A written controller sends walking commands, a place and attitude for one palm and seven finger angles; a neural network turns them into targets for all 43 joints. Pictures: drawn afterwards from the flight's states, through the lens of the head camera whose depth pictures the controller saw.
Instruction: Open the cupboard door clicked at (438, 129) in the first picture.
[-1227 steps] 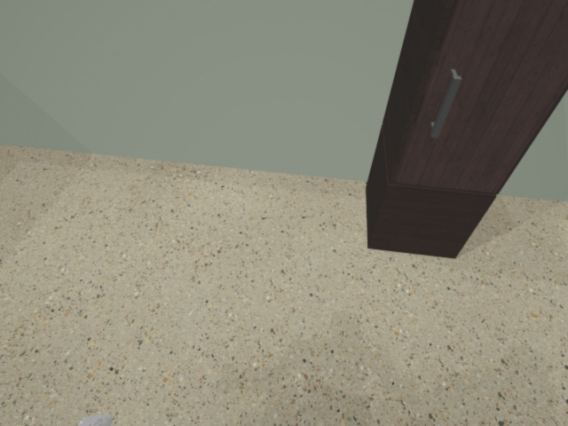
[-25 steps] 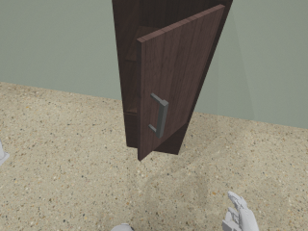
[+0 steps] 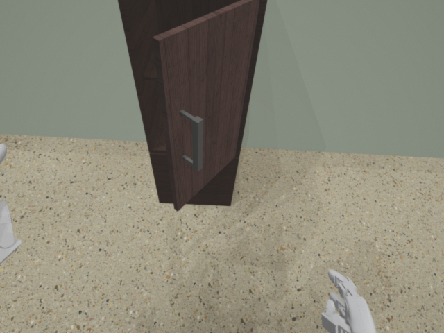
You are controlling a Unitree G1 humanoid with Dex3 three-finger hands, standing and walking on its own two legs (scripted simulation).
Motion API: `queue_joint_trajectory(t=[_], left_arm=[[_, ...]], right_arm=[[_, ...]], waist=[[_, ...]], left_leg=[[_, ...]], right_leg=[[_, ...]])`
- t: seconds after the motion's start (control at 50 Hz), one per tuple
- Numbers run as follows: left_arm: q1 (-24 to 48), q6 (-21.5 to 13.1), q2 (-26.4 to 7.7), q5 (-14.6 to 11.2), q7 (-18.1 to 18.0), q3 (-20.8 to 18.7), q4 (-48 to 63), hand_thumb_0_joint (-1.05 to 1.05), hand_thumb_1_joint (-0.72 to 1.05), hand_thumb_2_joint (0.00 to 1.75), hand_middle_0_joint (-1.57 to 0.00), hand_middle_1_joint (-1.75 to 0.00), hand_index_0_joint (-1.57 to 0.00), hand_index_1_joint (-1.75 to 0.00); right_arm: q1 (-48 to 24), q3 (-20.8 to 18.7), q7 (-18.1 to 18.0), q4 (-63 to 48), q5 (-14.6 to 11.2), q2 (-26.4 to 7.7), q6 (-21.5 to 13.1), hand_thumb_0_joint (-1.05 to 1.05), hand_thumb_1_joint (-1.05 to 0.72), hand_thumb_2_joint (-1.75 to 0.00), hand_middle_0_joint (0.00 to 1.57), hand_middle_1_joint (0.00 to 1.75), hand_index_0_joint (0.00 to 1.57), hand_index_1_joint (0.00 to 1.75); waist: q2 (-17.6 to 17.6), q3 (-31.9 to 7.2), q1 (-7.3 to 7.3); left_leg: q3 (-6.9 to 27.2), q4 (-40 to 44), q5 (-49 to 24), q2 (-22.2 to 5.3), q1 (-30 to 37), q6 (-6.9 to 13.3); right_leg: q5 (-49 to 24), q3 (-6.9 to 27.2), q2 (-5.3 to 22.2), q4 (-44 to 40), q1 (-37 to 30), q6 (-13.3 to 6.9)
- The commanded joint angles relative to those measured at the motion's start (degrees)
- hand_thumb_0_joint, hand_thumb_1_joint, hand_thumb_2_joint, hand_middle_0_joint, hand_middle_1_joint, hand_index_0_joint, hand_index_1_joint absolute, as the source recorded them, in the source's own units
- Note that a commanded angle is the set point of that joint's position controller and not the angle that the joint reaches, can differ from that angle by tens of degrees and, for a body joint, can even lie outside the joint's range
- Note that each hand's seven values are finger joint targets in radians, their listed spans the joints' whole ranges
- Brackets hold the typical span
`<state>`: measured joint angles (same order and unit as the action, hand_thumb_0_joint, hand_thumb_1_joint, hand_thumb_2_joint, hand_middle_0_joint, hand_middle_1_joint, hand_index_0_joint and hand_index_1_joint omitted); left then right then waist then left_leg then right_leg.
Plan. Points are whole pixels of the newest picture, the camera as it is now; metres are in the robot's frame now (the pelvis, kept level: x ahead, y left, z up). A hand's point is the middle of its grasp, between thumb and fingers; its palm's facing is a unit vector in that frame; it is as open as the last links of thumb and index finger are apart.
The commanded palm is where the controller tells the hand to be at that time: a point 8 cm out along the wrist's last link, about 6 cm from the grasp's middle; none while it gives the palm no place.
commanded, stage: stop stepping back and stand still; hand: left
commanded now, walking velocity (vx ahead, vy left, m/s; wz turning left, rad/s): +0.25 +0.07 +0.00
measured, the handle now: (191, 142) +0.56 +0.09 -0.02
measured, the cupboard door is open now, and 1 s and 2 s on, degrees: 53 53 53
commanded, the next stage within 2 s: let the arm hang, fingers relaxed in 0.50 s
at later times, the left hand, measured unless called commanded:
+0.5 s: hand out of the picture +0.15 +0.26 +0.16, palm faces +0.46 -0.76 -0.46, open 7.4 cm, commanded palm +0.10 +0.30 +0.18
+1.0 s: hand out of the picture -0.03 +0.17 -0.18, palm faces +0.11 -0.97 -0.21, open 7.0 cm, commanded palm none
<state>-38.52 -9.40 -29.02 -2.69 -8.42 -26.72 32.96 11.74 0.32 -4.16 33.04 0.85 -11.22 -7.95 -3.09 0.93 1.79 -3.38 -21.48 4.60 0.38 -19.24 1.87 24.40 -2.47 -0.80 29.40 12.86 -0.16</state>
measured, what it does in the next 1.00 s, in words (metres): steps on the spot: left foot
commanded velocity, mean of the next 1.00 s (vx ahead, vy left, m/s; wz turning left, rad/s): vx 0.06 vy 0.01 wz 0.00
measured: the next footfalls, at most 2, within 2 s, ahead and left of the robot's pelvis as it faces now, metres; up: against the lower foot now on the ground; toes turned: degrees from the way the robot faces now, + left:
left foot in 0.22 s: +0.01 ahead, +0.11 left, +0.00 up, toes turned +3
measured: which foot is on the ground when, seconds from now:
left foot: down 0.00-0.02, up 0.04-0.20, down 0.22-1.00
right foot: down 0.00-1.00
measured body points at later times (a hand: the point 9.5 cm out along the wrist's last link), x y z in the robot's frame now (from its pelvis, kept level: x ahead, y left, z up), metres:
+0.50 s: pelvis -0.04 +0.00 -0.01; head -0.06 +0.00 +0.44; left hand +0.12 +0.30 +0.19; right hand +0.10 -0.23 -0.10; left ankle -0.03 +0.11 -0.74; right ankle -0.02 -0.10 -0.74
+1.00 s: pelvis -0.04 -0.02 +0.00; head -0.02 -0.01 +0.45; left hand -0.04 +0.22 -0.16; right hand -0.01 -0.27 -0.15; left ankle -0.03 +0.11 -0.74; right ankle -0.02 -0.12 -0.74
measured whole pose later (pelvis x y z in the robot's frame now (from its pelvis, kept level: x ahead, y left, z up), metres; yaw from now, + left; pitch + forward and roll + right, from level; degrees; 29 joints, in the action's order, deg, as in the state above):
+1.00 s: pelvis -0.04 -0.02 +0.00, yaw +6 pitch -1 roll +0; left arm -15.2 1.5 -11.5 0.4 -0.6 -0.8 -57.7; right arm 15.3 -0.4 -1.0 59.7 1.4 -12.0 1.4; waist -0.4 4.1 0.8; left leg 3.2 -28.6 12.7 0.0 -14.4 -0.9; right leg 13.7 0.4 -2.7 27.8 12.7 -2.0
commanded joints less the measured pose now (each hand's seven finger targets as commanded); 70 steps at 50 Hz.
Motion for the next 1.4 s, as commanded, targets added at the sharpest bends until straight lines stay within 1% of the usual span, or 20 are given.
queue_joint_trajectory(t=[0.0,0.04,0.08,0.16,0.24,0.3,0.38,0.44,0.48,0.56,0.58,0.62,0.68,0.74,0.78,0.8,0.84,0.92,1.02,1.38], left_arm=[[6.19,-4.08,-8.33,0.06,-1.78,-6.77,7.86,0.0,0.9,0.9,-0.2,-0.3,-0.2,-0.3],[11.59,-3.63,-6.99,0.61,-1.78,-4.86,8.23,0.0,0.9,0.9,-0.2,-0.3,-0.2,-0.3],[13.64,-3.61,-4.14,1.43,-1.81,-1.97,4.09,0.0,0.9,0.9,-0.2,-0.3,-0.2,-0.3],[15.84,-4.86,-4.85,2.46,-2.11,-1.72,3.01,0.0,0.9,0.9,-0.2,-0.3,-0.2,-0.3],[11.63,-6.76,-6.96,2.02,-1.79,-5.84,6.29,0.0,0.9,0.9,-0.2,-0.3,-0.2,-0.3],[12.46,-6.73,-4.51,2.74,-1.79,-4.14,5.02,0.0,0.9,0.9,-0.2,-0.3,-0.2,-0.3],[11.01,-6.78,-3.82,2.02,-1.21,-3.55,1.02,0.0,0.9,0.9,-0.2,-0.3,-0.2,-0.3],[11.72,-6.48,-4.36,1.3,-1.0,-3.49,1.46,0.0,0.9,0.9,-0.2,-0.3,-0.2,-0.3],[13.59,-6.28,-4.26,1.36,-1.16,-3.25,2.25,0.0,0.9,0.9,-0.2,-0.3,-0.2,-0.3],[13.48,-6.72,-4.45,1.59,-0.8,-3.47,4.5,0.0,0.9,0.9,-0.2,-0.3,-0.2,-0.3],[17.24,4.16,8.7,5.73,7.17,19.91,-39.11,0.0,0.9,0.9,-0.2,-0.3,-0.2,-0.3],[17.29,10.19,12.64,4.51,7.49,20.21,-41.02,0.0,0.9,0.9,-0.2,-0.3,-0.2,-0.3],[20.98,9.41,11.82,4.37,7.52,21.69,-50.55,0.0,0.9,0.9,-0.2,-0.3,-0.2,-0.3],[20.7,9.17,8.0,4.2,7.49,21.98,-62.72,0.0,0.9,0.9,-0.2,-0.3,-0.2,-0.3],[23.0,8.61,3.07,4.43,7.55,22.48,-69.34,0.0,0.9,0.9,-0.2,-0.3,-0.2,-0.3],[25.94,9.05,1.71,4.34,7.98,23.13,-71.44,0.0,0.9,0.9,-0.2,-0.3,-0.2,-0.3],[28.31,8.64,4.37,3.83,7.72,24.02,-76.86,0.0,0.9,0.9,-0.2,-0.3,-0.2,-0.3],[26.01,8.28,8.46,3.13,7.25,23.91,-85.23,0.0,0.9,0.9,-0.2,-0.3,-0.2,-0.3],[24.74,8.52,8.86,2.94,7.22,24.45,-91.91,0.0,0.9,0.9,-0.2,-0.3,-0.2,-0.3],[26.33,9.05,8.32,3.34,6.97,23.97,-95.5,0.0,0.9,0.9,-0.2,-0.3,-0.2,-0.3]], right_arm=[[-5.0,-3.13,-1.0,-6.21,0.9,-8.47,-1.24,0.0,-0.9,-0.9,0.2,0.3,0.2,0.3],[-4.61,-3.34,-1.02,-4.71,0.14,-8.06,-1.53,0.0,-0.9,-0.9,0.2,0.3,0.2,0.3],[-3.25,-2.6,-1.07,-3.65,-0.11,-7.6,-1.68,0.0,-0.9,-0.9,0.2,0.3,0.2,0.3],[-3.33,-2.34,-2.17,-3.32,0.17,-8.04,-3.23,0.0,-0.9,-0.9,0.2,0.3,0.2,0.3],[-2.56,-2.06,-1.64,-4.18,0.34,-8.12,-3.72,0.0,-0.9,-0.9,0.2,0.3,0.2,0.3],[-3.16,-1.88,-1.43,-4.58,0.14,-8.0,-4.27,0.0,-0.9,-0.9,0.2,0.3,0.2,0.3],[-2.55,-2.34,-0.85,-4.2,0.08,-8.13,-4.53,0.0,-0.9,-0.9,0.2,0.3,0.2,0.3],[-1.8,-2.67,-0.2,-3.52,-0.25,-7.39,-3.93,0.0,-0.9,-0.9,0.2,0.3,0.2,0.3],[-1.78,-2.27,-0.05,-3.25,-0.25,-7.06,-3.69,0.0,-0.9,-0.9,0.2,0.3,0.2,0.3],[-4.03,-1.63,-0.91,-4.32,0.09,-7.5,-3.73,0.0,-0.9,-0.9,0.2,0.3,0.2,0.3],[-2.94,-5.98,4.06,10.08,-0.03,-18.57,-3.15,0.0,-0.9,-0.9,0.2,0.3,0.2,0.3],[2.43,-4.67,3.34,8.27,0.83,-12.96,2.18,0.0,-0.9,-0.9,0.2,0.3,0.2,0.3],[2.13,-3.84,2.94,8.27,2.06,-12.77,3.83,0.0,-0.9,-0.9,0.2,0.3,0.2,0.3],[-3.0,-3.04,3.36,10.2,0.89,-12.12,5.87,0.0,-0.9,-0.9,0.2,0.3,0.2,0.3],[-1.12,-2.25,3.86,12.19,0.04,-7.92,6.8,0.0,-0.9,-0.9,0.2,0.3,0.2,0.3],[1.91,-2.4,4.34,13.96,0.25,-8.23,7.35,0.0,-0.9,-0.9,0.2,0.3,0.2,0.3],[1.12,-2.21,3.66,17.12,0.48,-7.64,8.3,0.0,-0.9,-0.9,0.2,0.3,0.2,0.3],[2.42,-1.73,2.78,22.99,0.66,-6.14,7.64,0.0,-0.9,-0.9,0.2,0.3,0.2,0.3],[4.34,-1.87,2.36,26.94,0.23,-6.93,7.72,0.0,-0.9,-0.9,0.2,0.3,0.2,0.3],[4.36,-2.3,2.57,29.94,0.75,-7.05,8.0,0.0,-0.9,-0.9,0.2,0.3,0.2,0.3]], waist=[[-0.66,-3.68,-0.13],[-6.86,-3.0,-1.12],[-2.95,-1.38,-0.4],[4.29,1.54,-0.8],[13.28,-1.98,-1.23],[11.6,0.25,-1.36],[4.37,-0.49,-1.15],[-3.35,-1.7,-0.86],[-1.79,-2.26,-0.53],[12.46,-0.82,-1.38],[14.92,2.98,2.45],[8.92,-3.68,1.29],[-1.29,-8.35,-0.69],[4.54,-5.47,-4.1],[-1.73,-1.26,-1.26],[2.56,0.49,0.92],[-9.12,0.93,0.27],[11.81,-2.04,-0.35],[4.67,-1.32,-1.25],[3.72,4.08,-1.42]], left_leg=[[2.88,-15.59,13.76,-0.49,7.22,-3.07],[4.13,-30.02,15.12,-0.53,2.63,-2.8],[3.47,-24.25,15.61,-2.59,0.4,-1.64],[1.91,-4.46,17.97,-2.23,6.25,0.68],[13.41,5.92,26.52,-8.76,0.48,3.2],[16.06,8.1,26.46,-12.36,-4.7,4.63],[6.96,-1.96,21.35,-5.46,-5.12,1.57],[2.07,-16.91,15.78,-1.55,-1.84,-0.46],[2.39,-13.07,12.86,-2.16,2.74,-0.6],[11.92,3.59,5.88,-7.88,5.3,0.57],[17.72,-3.02,-11.43,-10.71,-0.19,4.16],[22.42,-1.26,-28.2,-16.04,5.56,8.89],[20.31,-5.19,-35.28,-15.32,14.83,10.95],[12.36,-5.48,-15.44,-8.67,2.63,4.34],[5.64,-9.11,13.57,0.11,-0.04,-1.05],[4.82,-8.2,15.5,0.45,5.75,-0.69],[5.24,-10.27,10.03,0.32,6.94,-0.65],[8.37,-3.45,0.99,-3.14,9.56,-0.63],[9.2,-0.27,3.08,-4.26,7.55,-0.33],[10.62,3.63,10.32,-4.3,5.62,0.11]], right_leg=[[10.18,16.03,13.66,-22.64,11.57,-7.22],[16.31,22.89,18.16,-23.7,15.6,-9.19],[8.9,15.06,15.76,-18.76,10.99,-7.13],[9.59,11.9,11.18,-13.21,10.35,-4.67],[0.72,4.61,2.66,-0.04,3.25,-1.21],[-5.15,0.37,0.97,4.15,-1.29,-0.07],[-3.0,8.78,4.61,-5.25,-1.54,-2.44],[3.52,20.06,13.25,-13.87,3.05,-7.34],[-1.72,16.13,13.43,-12.02,4.32,-7.35],[-9.77,3.98,2.31,-0.22,3.94,-0.72],[-14.98,-0.05,2.83,13.88,11.5,-0.14],[6.45,4.77,0.47,25.91,15.26,0.15],[5.1,5.34,0.99,21.96,15.03,0.66],[-11.74,6.16,1.85,0.79,-3.15,0.07],[-15.14,20.93,13.47,-11.35,0.25,-4.88],[-4.41,19.74,14.21,-11.93,7.79,-6.11],[-3.81,17.09,8.91,-14.79,7.84,-4.78],[-15.23,12.57,5.92,-9.95,1.61,-3.8],[-13.79,10.1,5.29,-11.31,-2.48,-3.34],[-4.83,9.46,4.99,-12.23,0.96,-3.06]])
